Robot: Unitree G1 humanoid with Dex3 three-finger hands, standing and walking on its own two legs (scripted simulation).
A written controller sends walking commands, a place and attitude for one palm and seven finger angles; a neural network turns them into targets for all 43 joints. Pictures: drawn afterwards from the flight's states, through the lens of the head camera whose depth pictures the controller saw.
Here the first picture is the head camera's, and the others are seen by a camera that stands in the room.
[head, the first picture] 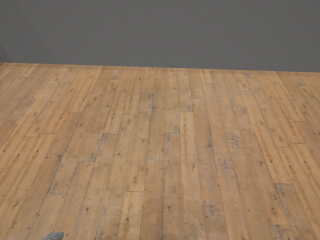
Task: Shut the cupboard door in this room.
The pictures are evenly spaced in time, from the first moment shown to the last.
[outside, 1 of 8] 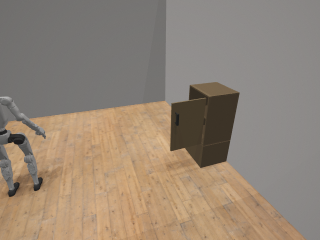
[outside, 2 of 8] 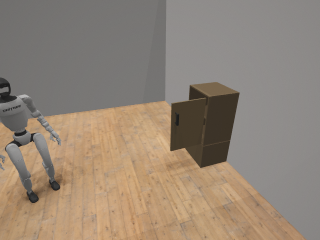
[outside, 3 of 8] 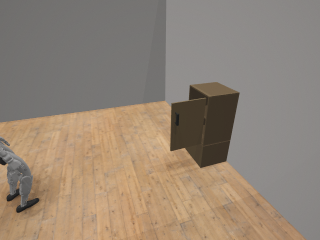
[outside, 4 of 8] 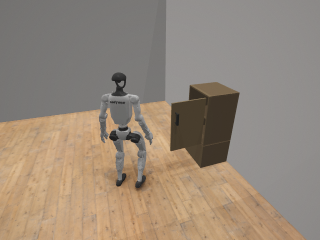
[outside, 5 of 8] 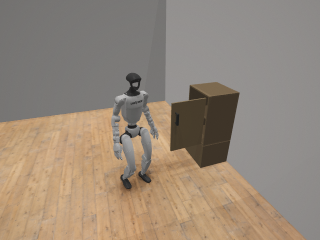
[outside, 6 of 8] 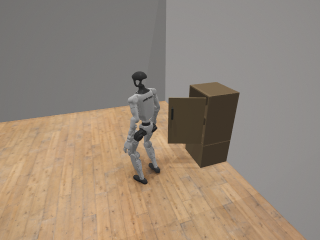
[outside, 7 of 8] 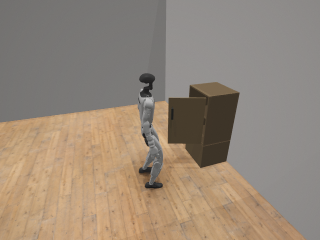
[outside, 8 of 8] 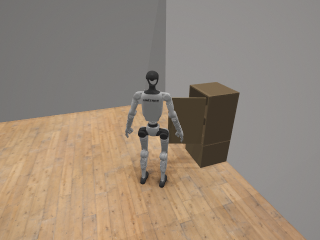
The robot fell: no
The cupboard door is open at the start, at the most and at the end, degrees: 92 92 70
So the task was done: no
